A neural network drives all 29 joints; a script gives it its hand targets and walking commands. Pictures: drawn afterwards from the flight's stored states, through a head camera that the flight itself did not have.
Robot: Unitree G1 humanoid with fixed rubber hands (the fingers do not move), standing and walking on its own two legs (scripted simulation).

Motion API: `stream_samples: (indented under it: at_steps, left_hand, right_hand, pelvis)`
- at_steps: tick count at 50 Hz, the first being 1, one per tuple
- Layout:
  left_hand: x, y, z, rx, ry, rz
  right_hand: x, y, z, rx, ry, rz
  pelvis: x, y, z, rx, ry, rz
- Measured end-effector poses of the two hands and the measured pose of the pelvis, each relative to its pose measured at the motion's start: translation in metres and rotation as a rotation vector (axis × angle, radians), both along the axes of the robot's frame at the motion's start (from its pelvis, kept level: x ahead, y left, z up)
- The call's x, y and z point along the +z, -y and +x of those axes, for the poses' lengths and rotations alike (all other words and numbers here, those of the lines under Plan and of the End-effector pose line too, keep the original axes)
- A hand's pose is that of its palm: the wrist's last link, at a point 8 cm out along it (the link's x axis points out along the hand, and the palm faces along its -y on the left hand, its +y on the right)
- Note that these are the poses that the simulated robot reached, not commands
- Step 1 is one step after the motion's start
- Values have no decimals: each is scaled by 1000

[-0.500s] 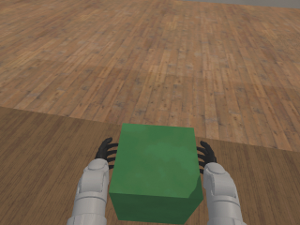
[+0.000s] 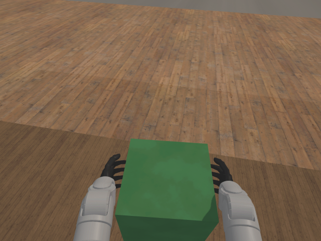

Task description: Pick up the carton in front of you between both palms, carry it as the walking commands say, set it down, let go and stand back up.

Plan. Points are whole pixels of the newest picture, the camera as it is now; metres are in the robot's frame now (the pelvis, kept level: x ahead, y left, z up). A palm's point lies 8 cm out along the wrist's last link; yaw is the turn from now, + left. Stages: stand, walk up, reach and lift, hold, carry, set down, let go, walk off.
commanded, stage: reach and lift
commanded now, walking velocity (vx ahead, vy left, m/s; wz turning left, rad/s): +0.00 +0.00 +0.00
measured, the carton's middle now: (165, 196) +0.29 +0.00 -0.05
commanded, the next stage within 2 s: hold in 0.02 s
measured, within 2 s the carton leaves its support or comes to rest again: neither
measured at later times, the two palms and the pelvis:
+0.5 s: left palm (105, 184) +0.27 +0.15 +0.04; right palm (228, 188) +0.27 -0.15 +0.04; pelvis -0.02 +0.00 +0.00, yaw +0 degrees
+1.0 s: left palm (106, 180) +0.28 +0.15 +0.04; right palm (227, 185) +0.28 -0.15 +0.04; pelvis +0.00 +0.00 +0.00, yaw +0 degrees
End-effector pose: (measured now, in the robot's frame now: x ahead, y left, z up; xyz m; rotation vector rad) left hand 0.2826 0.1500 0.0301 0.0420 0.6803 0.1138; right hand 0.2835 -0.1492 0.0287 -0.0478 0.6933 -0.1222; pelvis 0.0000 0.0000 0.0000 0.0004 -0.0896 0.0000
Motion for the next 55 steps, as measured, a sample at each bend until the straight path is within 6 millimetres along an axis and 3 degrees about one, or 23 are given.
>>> stream_samples:
  at_steps: [11,29,48,55]
  left_hand:
    - [16,0,-10,5,30,-2]
    - [14,0,-12,14,17,-17]
    - [14,1,-7,4,11,-7]
    - [25,0,10,20,65,-18]
  right_hand:
    - [16,0,-9,-1,30,3]
    - [14,0,-12,-16,18,20]
    - [14,1,-7,-8,13,6]
    - [25,0,11,-17,67,26]
  pelvis:
    - [1,1,-4,3,31,0]
    - [-2,0,-17,3,43,0]
    - [-2,0,-7,1,11,0]
    - [-8,1,13,6,-88,-2]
